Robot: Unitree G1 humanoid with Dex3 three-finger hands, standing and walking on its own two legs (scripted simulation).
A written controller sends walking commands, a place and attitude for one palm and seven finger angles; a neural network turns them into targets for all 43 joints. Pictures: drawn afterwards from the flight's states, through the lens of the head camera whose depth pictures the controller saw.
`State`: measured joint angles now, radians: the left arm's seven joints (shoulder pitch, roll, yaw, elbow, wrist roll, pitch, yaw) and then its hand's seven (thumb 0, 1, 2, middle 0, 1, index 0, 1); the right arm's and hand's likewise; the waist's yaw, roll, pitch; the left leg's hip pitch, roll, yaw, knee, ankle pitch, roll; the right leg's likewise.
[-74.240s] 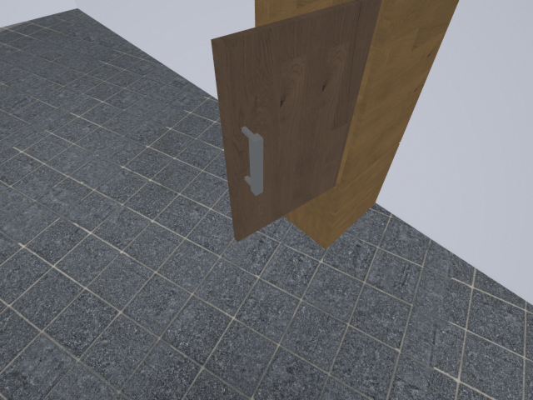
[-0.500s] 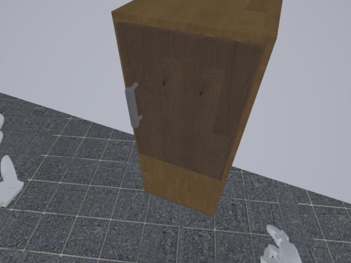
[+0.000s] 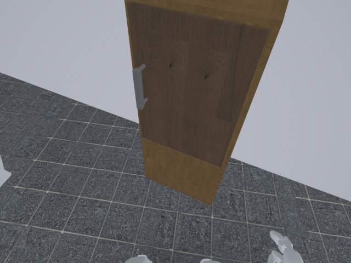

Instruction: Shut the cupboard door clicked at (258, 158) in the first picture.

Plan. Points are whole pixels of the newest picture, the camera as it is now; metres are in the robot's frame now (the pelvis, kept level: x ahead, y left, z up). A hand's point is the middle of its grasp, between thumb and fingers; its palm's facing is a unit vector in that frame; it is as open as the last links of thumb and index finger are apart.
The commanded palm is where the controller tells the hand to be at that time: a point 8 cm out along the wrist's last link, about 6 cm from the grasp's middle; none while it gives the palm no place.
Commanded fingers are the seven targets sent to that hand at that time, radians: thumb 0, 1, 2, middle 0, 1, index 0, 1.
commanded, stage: step back with the hand held close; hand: left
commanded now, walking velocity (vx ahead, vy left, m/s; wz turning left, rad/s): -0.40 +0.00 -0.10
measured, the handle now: (141, 87) +0.69 +0.15 +0.01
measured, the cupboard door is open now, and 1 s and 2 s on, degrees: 0 0 0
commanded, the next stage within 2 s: stop stepping back and stand still in 0.36 s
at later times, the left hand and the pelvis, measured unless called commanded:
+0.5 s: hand out of the picture +0.09 +0.27 +0.20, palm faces +0.49 -0.79 -0.36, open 7.4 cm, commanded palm +0.05 +0.30 +0.21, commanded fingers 0.00 0.90 0.90 -0.20 -0.30 -0.20 -0.30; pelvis -0.11 +0.00 +0.02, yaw -2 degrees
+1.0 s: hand out of the picture +0.05 +0.25 +0.20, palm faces +0.36 -0.83 -0.42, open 7.4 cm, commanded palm +0.00 +0.29 +0.21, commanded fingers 0.00 0.90 0.90 -0.20 -0.30 -0.20 -0.30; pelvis -0.18 +0.01 +0.03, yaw -7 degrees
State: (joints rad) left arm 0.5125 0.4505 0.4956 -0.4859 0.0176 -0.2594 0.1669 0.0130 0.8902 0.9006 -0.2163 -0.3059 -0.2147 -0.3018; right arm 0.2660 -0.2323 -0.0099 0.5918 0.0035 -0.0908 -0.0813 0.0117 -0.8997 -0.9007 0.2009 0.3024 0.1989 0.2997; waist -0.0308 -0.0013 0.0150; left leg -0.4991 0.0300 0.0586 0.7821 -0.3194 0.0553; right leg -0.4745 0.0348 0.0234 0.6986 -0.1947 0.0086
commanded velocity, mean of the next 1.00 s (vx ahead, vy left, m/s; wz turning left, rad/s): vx -0.06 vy -0.01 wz -0.06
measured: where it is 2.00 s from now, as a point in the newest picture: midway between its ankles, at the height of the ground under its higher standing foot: outside the picture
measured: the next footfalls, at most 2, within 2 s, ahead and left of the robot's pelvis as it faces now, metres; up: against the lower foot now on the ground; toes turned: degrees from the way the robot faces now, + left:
right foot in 0.42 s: -0.09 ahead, -0.14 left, +0.00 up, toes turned +1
left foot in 0.60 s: -0.07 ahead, +0.14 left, +0.00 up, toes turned -3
